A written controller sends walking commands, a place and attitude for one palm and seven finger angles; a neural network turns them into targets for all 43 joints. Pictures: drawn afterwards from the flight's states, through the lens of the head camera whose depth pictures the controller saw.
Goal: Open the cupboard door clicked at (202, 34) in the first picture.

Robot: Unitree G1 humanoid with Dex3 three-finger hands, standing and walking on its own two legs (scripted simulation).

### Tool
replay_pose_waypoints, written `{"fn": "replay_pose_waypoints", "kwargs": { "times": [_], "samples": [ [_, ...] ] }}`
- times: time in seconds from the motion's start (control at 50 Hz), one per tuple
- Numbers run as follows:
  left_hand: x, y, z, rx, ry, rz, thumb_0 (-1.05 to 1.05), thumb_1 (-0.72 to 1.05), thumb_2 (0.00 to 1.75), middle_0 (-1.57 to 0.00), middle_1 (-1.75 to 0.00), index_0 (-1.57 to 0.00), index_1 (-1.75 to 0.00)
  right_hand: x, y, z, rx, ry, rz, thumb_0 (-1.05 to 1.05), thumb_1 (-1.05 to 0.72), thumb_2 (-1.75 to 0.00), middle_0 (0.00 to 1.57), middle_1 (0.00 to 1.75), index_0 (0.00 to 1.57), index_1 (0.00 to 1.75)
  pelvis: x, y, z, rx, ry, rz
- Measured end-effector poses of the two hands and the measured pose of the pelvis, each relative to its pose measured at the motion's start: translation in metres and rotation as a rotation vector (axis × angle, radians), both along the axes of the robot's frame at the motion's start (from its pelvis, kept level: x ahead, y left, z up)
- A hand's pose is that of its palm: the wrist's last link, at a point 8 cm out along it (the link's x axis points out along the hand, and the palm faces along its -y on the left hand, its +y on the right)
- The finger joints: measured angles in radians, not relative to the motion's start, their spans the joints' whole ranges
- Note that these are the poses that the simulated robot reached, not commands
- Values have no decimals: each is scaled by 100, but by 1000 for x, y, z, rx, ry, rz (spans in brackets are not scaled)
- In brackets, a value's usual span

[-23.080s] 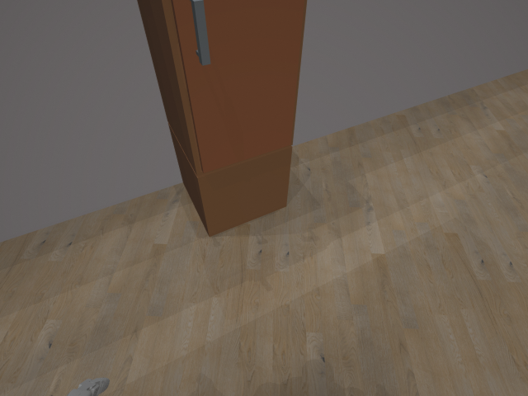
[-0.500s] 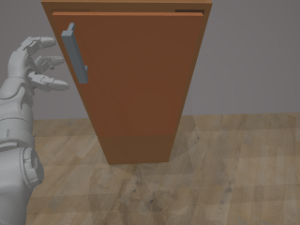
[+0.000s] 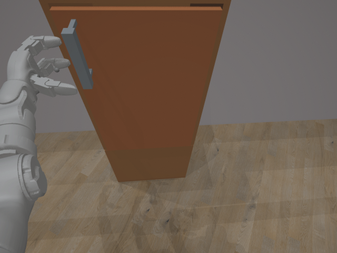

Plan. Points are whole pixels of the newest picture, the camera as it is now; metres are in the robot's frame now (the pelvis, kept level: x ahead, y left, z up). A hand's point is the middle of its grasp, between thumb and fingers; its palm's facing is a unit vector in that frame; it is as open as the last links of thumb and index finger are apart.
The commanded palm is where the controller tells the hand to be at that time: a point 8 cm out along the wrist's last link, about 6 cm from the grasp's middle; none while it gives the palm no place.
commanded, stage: move the hooked fingers beside the handle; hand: left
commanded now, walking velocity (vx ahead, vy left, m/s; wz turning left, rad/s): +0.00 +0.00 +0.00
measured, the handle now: (81, 56) +0.54 +0.18 +0.17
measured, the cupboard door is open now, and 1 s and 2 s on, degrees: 0 0 0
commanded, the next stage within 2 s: slide the fingers in behind the handle in 0.20 s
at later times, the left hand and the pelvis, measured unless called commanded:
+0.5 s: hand (64, 71) +0.49 +0.20 +0.17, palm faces +0.02 -1.00 +0.02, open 14.0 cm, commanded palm +0.46 +0.26 +0.17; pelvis +0.00 +0.00 +0.00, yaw +1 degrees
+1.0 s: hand (74, 73) +0.48 +0.18 +0.17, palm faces +0.02 -1.00 +0.02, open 14.0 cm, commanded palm +0.46 +0.24 +0.17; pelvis +0.00 -0.01 +0.00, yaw +1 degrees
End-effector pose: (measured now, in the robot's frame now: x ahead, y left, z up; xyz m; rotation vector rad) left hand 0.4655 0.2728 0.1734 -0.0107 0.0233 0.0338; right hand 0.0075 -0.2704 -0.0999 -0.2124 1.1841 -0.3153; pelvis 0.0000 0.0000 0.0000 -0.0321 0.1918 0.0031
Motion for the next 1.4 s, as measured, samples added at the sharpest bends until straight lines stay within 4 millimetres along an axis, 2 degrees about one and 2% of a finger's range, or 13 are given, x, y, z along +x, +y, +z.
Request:
{"fn": "replay_pose_waypoints", "kwargs": {
  "times": [0.1, 0.2, 0.48, 0.64, 0.78, 1.02, 1.2, 1.4],
  "samples": [
    [-6, 7, -1, 8, -13, 5, -1, -49, 30, -30, -120, -30, -119, -9, 2, -1, 9, 28, -13, 1, -90, -90, 21, 30, 20, 30, 1, 0, 1, 1, -5, -5],
    [-11, 8, 3, 10, -35, -8, -1, -49, 30, -30, -120, -30, -119, -6, 2, -1, 8, 31, -5, 1, -90, -90, 21, 30, 20, 30, 2, -1, 1, -1, -13, 3],
    [-2, -13, -5, -2, -17, -18, -1, -50, 30, -30, -120, -30, -120, 28, -1, 0, 1, -48, 49, 1, -90, -90, 21, 30, 20, 30, 1, -2, 0, 1, -2, 13],
    [3, -21, -4, -11, -7, -14, -1, -49, 30, -30, -120, -30, -120, 30, -1, -2, 18, -51, 34, 1, -90, -90, 21, 30, 20, 30, 6, -5, 0, 4, -2, 5],
    [-4, -22, -2, 7, -24, -12, -1, -49, 30, -30, -120, -30, -119, 29, 0, -4, 35, -42, 26, 1, -90, -90, 21, 30, 20, 30, 10, -6, 1, 6, -14, 2],
    [-7, -39, -5, -11, -13, -11, -1, -50, 30, -30, -120, -30, -120, 38, -3, -3, 31, -74, 48, 1, -90, -90, 21, 30, 20, 30, 4, -9, 1, 8, -26, 12],
    [-4, -47, -7, 0, 6, -15, -1, -50, 30, -30, -120, -30, -120, 31, -4, -3, 29, -71, 42, 1, -90, -90, 21, 30, 20, 30, 0, -10, 1, 8, -24, 14],
    [3, -64, -9, -20, 6, -29, -1, -50, 30, -30, -120, -30, -120, 15, 0, -7, 42, -34, 27, 1, -90, -90, 21, 30, 20, 30, 0, -8, 0, 9, -20, 9]
  ]
}}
